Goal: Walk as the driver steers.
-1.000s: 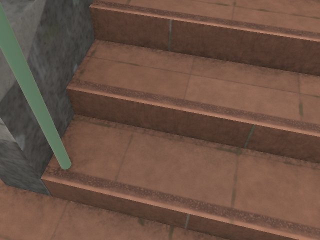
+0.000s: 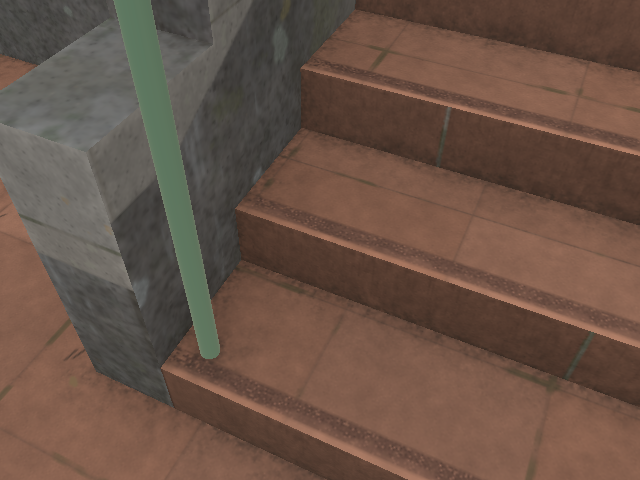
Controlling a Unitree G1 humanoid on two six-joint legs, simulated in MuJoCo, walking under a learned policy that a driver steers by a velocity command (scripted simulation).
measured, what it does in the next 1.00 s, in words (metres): walks ahead, turning right: left foot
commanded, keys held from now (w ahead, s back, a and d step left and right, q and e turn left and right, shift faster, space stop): w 0.16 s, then e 0.84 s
